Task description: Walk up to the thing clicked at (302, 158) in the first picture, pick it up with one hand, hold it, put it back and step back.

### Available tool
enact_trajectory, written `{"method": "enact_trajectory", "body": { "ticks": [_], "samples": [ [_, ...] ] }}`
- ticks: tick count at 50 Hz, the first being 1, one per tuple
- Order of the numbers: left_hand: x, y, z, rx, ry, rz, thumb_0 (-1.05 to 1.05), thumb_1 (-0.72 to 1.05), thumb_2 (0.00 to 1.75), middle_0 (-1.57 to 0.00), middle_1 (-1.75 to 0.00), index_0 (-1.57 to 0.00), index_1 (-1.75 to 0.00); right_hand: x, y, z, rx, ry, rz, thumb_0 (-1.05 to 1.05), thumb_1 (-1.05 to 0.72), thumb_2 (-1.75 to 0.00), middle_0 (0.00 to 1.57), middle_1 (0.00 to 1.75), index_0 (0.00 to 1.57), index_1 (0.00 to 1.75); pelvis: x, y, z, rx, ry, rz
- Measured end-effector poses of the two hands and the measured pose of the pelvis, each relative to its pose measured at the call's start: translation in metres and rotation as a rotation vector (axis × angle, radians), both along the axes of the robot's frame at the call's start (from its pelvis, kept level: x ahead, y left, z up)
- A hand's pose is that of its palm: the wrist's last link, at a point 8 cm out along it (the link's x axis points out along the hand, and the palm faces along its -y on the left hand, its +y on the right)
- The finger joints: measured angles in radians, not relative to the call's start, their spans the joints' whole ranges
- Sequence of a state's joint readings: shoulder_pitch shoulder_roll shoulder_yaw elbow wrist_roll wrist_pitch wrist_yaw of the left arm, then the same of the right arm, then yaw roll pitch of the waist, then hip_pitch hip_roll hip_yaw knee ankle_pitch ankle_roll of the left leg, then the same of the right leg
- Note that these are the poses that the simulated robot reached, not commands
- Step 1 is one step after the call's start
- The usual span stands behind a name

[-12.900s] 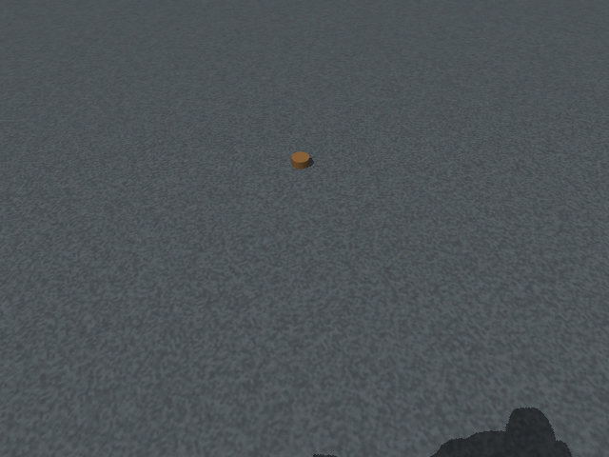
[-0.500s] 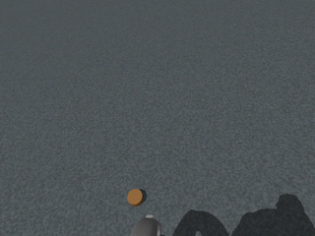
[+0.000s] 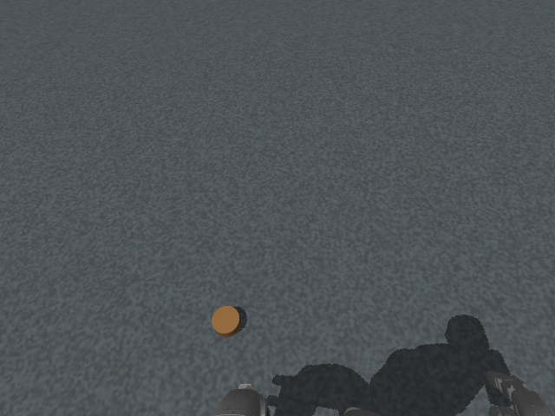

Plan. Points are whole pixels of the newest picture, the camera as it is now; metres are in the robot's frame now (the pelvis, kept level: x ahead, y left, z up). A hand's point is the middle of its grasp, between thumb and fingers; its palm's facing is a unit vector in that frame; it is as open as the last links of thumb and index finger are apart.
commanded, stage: walk up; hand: left
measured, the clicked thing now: (226, 321) +0.49 +0.25 -0.71
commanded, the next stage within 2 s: stand in 1.38 s
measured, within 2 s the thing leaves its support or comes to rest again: neither
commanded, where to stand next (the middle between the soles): +0.12 +0.02 m, yaw +2 degrees
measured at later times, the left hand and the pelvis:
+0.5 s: hand out of the picture +0.03 +0.26 -0.11, palm faces +0.00 -0.93 -0.37, open 7.4 cm; pelvis -0.03 -0.02 +0.03, yaw +2 degrees
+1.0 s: hand out of the picture +0.00 +0.31 -0.12, palm faces +0.08 -0.85 -0.53, open 7.4 cm; pelvis -0.04 -0.01 +0.00, yaw +5 degrees
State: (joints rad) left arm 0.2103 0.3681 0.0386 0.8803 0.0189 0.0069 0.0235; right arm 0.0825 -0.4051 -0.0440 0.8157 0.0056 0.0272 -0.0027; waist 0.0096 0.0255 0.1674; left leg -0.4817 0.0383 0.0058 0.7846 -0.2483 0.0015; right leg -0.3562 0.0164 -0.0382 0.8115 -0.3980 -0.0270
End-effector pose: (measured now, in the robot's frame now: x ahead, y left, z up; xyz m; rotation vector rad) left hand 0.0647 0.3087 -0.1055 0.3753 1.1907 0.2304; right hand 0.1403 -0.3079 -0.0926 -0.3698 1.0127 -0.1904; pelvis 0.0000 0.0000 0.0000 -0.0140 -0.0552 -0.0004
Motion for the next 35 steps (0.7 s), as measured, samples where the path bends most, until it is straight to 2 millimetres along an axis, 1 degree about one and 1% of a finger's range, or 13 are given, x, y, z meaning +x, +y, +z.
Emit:
{"method": "enact_trajectory", "body": {
  "ticks": [2, 4, 7, 11, 14, 16, 18, 21, 23, 26, 28, 31, 35],
  "samples": [
    [-0.009, -0.004, 0.002, -0.001, 0.003, 0.0, 0.0, 0.9, 0.9, -0.2, -0.3, -0.21, -0.3, -0.007, -0.009, -0.001, -0.01, 0.012, -0.011, 0.01, -0.9, -0.9, 0.2, 0.3, 0.21, 0.3, -0.006, -0.006, 0.0, -0.005, 0.002, 0.012],
    [-0.018, -0.006, 0.004, -0.001, 0.008, 0.005, 0.0, 0.9, 0.9, -0.2, -0.3, -0.21, -0.3, -0.016, -0.015, 0.001, -0.023, 0.038, -0.016, 0.01, -0.9, -0.9, 0.2, 0.3, 0.21, 0.3, -0.012, -0.01, 0.003, 0.032, 0.003, 0.011],
    [-0.028, -0.007, 0.01, 0.001, 0.011, 0.017, 0.0, 0.9, 0.9, -0.21, -0.3, -0.21, -0.3, -0.034, -0.021, 0.005, -0.033, 0.07, -0.017, 0.01, -0.9, -0.9, 0.2, 0.3, 0.21, 0.3, -0.021, -0.01, 0.009, 0.055, 0.014, 0.018],
    [-0.036, -0.005, 0.015, 0.001, -0.003, 0.003, 0.01, 0.9, 0.9, -0.21, -0.3, -0.21, -0.3, -0.063, -0.021, 0.007, -0.044, 0.109, -0.013, 0.01, -0.9, -0.9, 0.2, 0.3, 0.2, 0.3, -0.034, -0.007, 0.013, 0.049, 0.035, 0.028],
    [-0.04, 0.001, 0.011, -0.016, -0.032, 0.012, 0.01, 0.9, 0.9, -0.21, -0.3, -0.21, -0.3, -0.088, -0.015, 0.004, -0.05, 0.142, -0.003, 0.01, -0.9, -0.9, 0.2, 0.3, 0.2, 0.3, -0.038, -0.003, 0.01, 0.053, 0.029, 0.052],
    [-0.045, 0.002, 0.011, -0.024, -0.04, 0.029, 0.01, 0.9, 0.9, -0.2, -0.3, -0.21, -0.3, -0.105, -0.01, 0.005, -0.043, 0.158, 0.003, 0.01, -0.9, -0.9, 0.2, 0.3, 0.2, 0.3, -0.038, -0.003, 0.012, 0.075, 0.011, 0.044],
    [-0.049, 0.0, 0.015, -0.034, -0.027, 0.028, 0.01, 0.9, 0.9, -0.2, -0.3, -0.21, -0.3, -0.121, -0.008, 0.01, -0.025, 0.161, -0.012, 0.01, -0.9, -0.9, 0.2, 0.3, 0.21, 0.3, -0.034, -0.004, 0.017, 0.054, 0.007, 0.051],
    [-0.049, -0.002, 0.022, -0.046, -0.022, 0.025, 0.01, 0.9, 0.9, -0.2, -0.3, -0.21, -0.3, -0.14, -0.012, 0.018, -0.017, 0.179, -0.034, 0.01, -0.9, -0.9, 0.2, 0.3, 0.21, 0.3, -0.031, -0.011, 0.026, 0.039, -0.005, 0.056],
    [-0.046, -0.004, 0.026, -0.043, -0.024, 0.022, 0.01, 0.9, 0.9, -0.2, -0.3, -0.21, -0.3, -0.149, -0.018, 0.022, -0.015, 0.195, -0.044, 0.01, -0.9, -0.9, 0.2, 0.3, 0.21, 0.3, -0.029, -0.017, 0.029, 0.035, -0.009, 0.054],
    [-0.041, -0.01, 0.03, -0.028, -0.02, 0.012, 0.01, 0.9, 0.9, -0.2, -0.3, -0.21, -0.3, -0.153, -0.033, 0.02, -0.012, 0.227, -0.06, 0.01, -0.89, -0.9, 0.2, 0.3, 0.21, 0.3, -0.026, -0.028, 0.029, 0.031, -0.009, 0.041],
    [-0.037, -0.016, 0.031, -0.003, -0.016, 0.012, 0.01, 0.9, 0.9, -0.2, -0.3, -0.21, -0.3, -0.15, -0.045, 0.013, -0.007, 0.242, -0.069, 0.01, -0.89, -0.9, 0.2, 0.3, 0.21, 0.3, -0.022, -0.036, 0.025, 0.028, -0.005, 0.037],
    [-0.034, -0.026, 0.029, 0.05, -0.02, 0.023, 0.01, 0.9, 0.9, -0.2, -0.3, -0.21, -0.3, -0.136, -0.062, -0.006, 0.004, 0.249, -0.073, 0.01, -0.89, -0.9, 0.2, 0.3, 0.21, 0.3, -0.018, -0.048, 0.014, 0.004, -0.008, 0.033],
    [-0.04, -0.037, 0.038, 0.086, -0.036, 0.025, 0.0, 0.9, 0.9, -0.2, -0.3, -0.21, -0.3, -0.112, -0.066, -0.017, 0.023, 0.241, -0.037, 0.01, -0.9, -0.9, 0.2, 0.3, 0.2, 0.3, -0.023, -0.053, 0.013, 0.013, -0.013, 0.053]
  ]
}}
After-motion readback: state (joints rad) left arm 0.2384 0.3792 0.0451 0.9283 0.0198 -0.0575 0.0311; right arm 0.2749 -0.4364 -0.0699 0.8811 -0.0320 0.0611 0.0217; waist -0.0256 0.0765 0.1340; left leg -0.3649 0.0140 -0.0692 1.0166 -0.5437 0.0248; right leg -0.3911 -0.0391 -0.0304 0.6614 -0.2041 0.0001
